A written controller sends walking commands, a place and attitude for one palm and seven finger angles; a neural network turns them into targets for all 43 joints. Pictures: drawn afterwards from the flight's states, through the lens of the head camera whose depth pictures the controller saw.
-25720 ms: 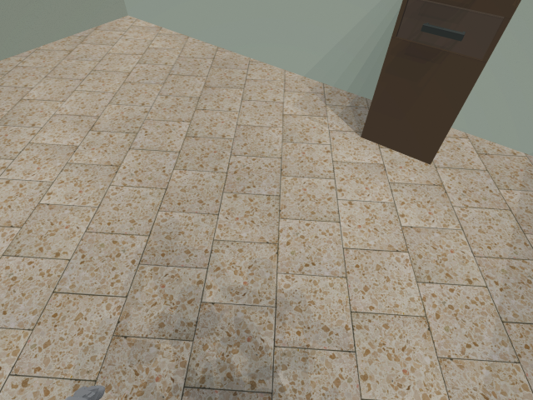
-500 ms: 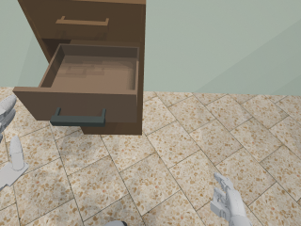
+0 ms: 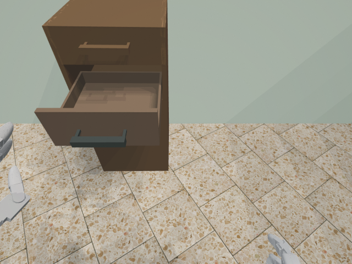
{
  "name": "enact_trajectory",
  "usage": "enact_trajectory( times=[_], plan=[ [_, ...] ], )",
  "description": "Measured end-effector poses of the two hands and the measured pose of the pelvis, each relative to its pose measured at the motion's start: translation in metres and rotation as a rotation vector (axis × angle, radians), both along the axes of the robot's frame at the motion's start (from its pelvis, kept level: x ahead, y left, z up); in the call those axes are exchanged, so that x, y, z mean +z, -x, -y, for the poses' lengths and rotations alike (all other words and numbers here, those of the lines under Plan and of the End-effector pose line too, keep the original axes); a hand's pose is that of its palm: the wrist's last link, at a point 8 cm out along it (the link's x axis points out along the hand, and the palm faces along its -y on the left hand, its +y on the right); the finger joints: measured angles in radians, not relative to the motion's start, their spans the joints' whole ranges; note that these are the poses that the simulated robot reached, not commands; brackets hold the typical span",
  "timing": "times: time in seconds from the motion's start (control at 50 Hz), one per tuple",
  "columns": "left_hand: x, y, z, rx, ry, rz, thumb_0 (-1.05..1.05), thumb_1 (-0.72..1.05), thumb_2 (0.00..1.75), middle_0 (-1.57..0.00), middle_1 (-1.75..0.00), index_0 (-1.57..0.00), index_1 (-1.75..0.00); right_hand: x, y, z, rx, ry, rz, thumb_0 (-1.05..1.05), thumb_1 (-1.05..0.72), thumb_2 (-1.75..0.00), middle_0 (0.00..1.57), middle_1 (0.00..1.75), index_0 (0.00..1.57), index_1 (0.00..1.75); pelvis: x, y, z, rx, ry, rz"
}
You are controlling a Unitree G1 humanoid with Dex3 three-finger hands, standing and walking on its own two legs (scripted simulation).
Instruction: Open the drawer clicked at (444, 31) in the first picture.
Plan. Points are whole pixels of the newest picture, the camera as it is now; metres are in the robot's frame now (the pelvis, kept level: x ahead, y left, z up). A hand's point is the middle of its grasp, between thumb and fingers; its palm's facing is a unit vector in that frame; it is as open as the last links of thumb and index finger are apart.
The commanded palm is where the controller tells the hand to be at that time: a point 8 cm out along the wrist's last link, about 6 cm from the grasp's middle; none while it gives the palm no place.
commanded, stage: stop stepping back and stand still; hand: left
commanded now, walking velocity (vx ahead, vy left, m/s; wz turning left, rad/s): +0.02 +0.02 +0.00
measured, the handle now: (100, 136) +0.52 +0.27 -0.06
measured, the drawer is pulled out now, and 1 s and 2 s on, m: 0.28 0.28 0.28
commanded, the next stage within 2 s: let the arm hang, fingers relaxed in 0.08 s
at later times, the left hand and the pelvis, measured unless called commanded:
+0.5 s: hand out of the picture +0.06 +0.18 -0.16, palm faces +0.05 -0.98 -0.19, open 7.0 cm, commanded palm none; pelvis -0.01 +0.01 +0.00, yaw -1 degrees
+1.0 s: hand out of the picture -0.02 +0.17 -0.17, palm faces +0.02 -0.98 -0.19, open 7.4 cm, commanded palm none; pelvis -0.01 +0.01 +0.01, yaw -2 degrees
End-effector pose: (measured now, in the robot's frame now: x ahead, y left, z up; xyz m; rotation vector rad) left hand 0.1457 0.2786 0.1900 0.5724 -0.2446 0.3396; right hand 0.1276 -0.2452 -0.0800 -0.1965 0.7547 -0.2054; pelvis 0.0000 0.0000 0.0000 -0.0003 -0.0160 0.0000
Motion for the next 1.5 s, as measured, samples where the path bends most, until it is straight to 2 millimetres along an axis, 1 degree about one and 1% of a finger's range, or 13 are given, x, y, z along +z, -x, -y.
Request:
enact_trajectory(
  times=[0.2, 0.24, 0.28, 0.32, 0.36, 0.4, 0.46, 0.52, 0.62, 0.76, 0.86, 1.04, 1.5],
  plan=[
    [-0.022, -0.012, -0.002, -0.011, 0.081, -0.047, 0.01, 0.88, 0.9, -0.21, -0.3, -0.21, -0.3, 0.005, -0.016, -0.025, 0.057, -0.034, 0.02, 0.01, -0.91, -0.9, 0.21, 0.3, 0.21, 0.3, 0.004, -0.003, -0.008, -0.007, -0.002, 0.0],
    [-0.064, -0.026, -0.008, -0.007, 0.111, -0.211, 0.0, 0.89, 0.9, -0.21, -0.3, -0.2, -0.3, -0.008, -0.018, -0.026, 0.091, -0.058, -0.022, 0.01, -0.91, -0.9, 0.21, 0.3, 0.21, 0.3, 0.001, -0.002, -0.011, 0.004, -0.007, -0.014],
    [-0.126, -0.034, -0.013, 0.044, 0.209, -0.449, 0.0, 0.89, 0.9, -0.21, -0.3, -0.2, -0.3, -0.023, -0.015, -0.027, 0.103, -0.076, -0.09, 0.01, -0.91, -0.9, 0.21, 0.3, 0.21, 0.3, -0.001, 0.0, -0.013, 0.008, -0.01, -0.018],
    [-0.19, -0.027, -0.009, 0.097, 0.313, -0.702, 0.0, 0.9, 0.9, -0.2, -0.3, -0.2, -0.3, -0.033, -0.006, -0.029, 0.096, -0.088, -0.151, 0.01, -0.91, -0.9, 0.21, 0.3, 0.21, 0.3, -0.003, 0.001, -0.014, 0.005, -0.013, -0.011],
    [-0.245, -0.005, 0.006, 0.123, 0.399, -0.94, 0.0, 0.9, 0.9, -0.2, -0.3, -0.2, -0.3, -0.039, 0.008, -0.03, 0.074, -0.095, -0.208, 0.01, -0.91, -0.9, 0.21, 0.3, 0.21, 0.3, -0.003, 0.002, -0.013, -0.001, -0.017, 0.002],
    [-0.287, 0.027, 0.027, 0.126, 0.47, -1.145, 0.01, 0.9, 0.9, -0.2, -0.3, -0.19, -0.3, -0.042, 0.028, -0.03, 0.046, -0.094, -0.27, 0.0, -0.91, -0.9, 0.21, 0.3, 0.21, 0.3, -0.002, 0.003, -0.012, -0.009, -0.018, 0.015],
    [-0.32, 0.076, 0.053, 0.159, 0.576, -1.344, 0.0, 0.93, 0.9, -0.21, -0.3, -0.2, -0.3, -0.045, 0.064, -0.03, 0.008, -0.086, -0.388, 0.0, -0.91, -0.9, 0.21, 0.3, 0.2, 0.3, 0.001, 0.004, -0.011, -0.014, -0.01, 0.024],
    [-0.326, 0.105, 0.044, 0.238, 0.599, -1.402, -0.03, 1.0, 0.9, -0.21, -0.3, -0.21, -0.3, -0.047, 0.101, -0.024, -0.024, -0.064, -0.521, 0.0, -0.93, -0.9, 0.21, 0.3, 0.21, 0.3, 0.005, 0.006, -0.008, -0.008, -0.001, 0.022],
    [-0.325, 0.152, 0.032, 0.315, 0.586, -1.537, -0.02, 0.98, 0.9, -0.21, -0.3, -0.2, -0.3, -0.049, 0.151, -0.021, -0.063, -0.067, -0.681, 0.0, -0.93, -0.9, 0.2, 0.3, 0.2, 0.3, 0.008, 0.005, -0.009, -0.006, 0.004, 0.02],
    [-0.319, 0.188, 0.029, 0.378, 0.572, -1.641, 0.0, 0.93, 0.9, -0.21, -0.3, -0.2, -0.3, -0.055, 0.186, -0.036, -0.092, -0.12, -0.763, 0.0, -0.92, -0.9, 0.2, 0.3, 0.2, 0.3, 0.009, 0.005, -0.01, -0.014, 0.001, 0.028],
    [-0.32, 0.189, 0.038, 0.368, 0.579, -1.642, 0.0, 0.91, 0.9, -0.2, -0.3, -0.2, -0.3, -0.061, 0.191, -0.052, -0.092, -0.167, -0.762, 0.0, -0.91, -0.9, 0.2, 0.3, 0.2, 0.3, 0.009, 0.006, -0.01, -0.02, -0.002, 0.03],
    [-0.326, 0.165, 0.06, 0.294, 0.609, -1.577, 0.0, 0.9, 0.9, -0.2, -0.3, -0.2, -0.3, -0.065, 0.182, -0.068, -0.096, -0.214, -0.709, 0.0, -0.91, -0.9, 0.2, 0.3, 0.2, 0.3, 0.008, 0.008, -0.008, -0.027, -0.005, 0.031],
    [-0.325, 0.167, 0.063, 0.325, 0.615, -1.6, 0.0, 0.9, 0.9, -0.2, -0.3, -0.2, -0.3, -0.062, 0.184, -0.052, -0.116, -0.18, -0.741, 0.0, -0.91, -0.9, 0.2, 0.3, 0.2, 0.3, 0.009, 0.003, -0.003, -0.024, -0.007, 0.019]
  ],
)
